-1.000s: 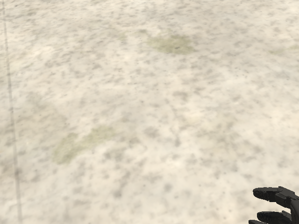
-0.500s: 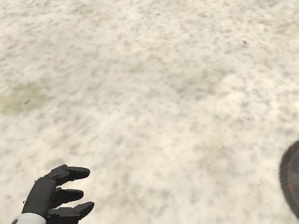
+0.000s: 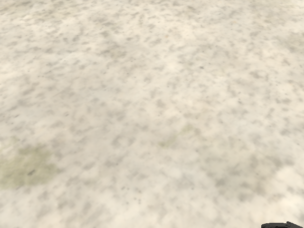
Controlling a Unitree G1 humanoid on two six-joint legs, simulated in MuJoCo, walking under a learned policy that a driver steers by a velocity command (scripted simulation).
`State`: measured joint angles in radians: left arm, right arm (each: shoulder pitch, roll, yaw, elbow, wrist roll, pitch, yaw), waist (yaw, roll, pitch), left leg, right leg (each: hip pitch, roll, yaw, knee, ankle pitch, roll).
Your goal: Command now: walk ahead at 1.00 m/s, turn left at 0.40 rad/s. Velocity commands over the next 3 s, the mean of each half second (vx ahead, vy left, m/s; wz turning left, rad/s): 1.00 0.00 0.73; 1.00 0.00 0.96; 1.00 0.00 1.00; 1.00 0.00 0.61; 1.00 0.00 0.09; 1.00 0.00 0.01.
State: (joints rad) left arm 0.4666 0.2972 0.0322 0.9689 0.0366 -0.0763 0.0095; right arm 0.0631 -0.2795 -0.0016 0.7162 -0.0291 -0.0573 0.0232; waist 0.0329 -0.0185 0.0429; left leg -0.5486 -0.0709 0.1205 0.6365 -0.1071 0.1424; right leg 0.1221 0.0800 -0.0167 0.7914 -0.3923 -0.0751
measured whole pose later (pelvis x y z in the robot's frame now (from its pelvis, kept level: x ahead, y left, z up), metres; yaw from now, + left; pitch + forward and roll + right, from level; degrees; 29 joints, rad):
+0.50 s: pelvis +0.49 +0.00 +0.03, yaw +24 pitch +2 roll -1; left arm 0.16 0.28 0.02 0.72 0.06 -0.09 0.01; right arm 0.32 -0.37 -0.08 0.80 -0.01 -0.03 0.02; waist -0.04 0.05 0.01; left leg -0.40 -0.03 -0.03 1.29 -0.32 0.10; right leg -0.33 -0.04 -0.06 0.54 -0.24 0.03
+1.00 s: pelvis +0.89 +0.24 +0.02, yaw +52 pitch +0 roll +1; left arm 0.13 0.23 -0.02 0.62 0.07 -0.07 0.00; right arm 0.41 -0.33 -0.06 0.81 -0.01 -0.02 0.00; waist -0.03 0.01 0.05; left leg -0.18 -0.24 -0.04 0.48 -0.28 0.19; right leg -0.62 -0.13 0.10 1.19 -0.39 0.07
